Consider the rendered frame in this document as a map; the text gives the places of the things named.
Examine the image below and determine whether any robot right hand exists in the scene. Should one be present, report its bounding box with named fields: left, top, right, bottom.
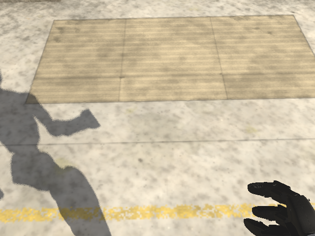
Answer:
left=243, top=180, right=315, bottom=236

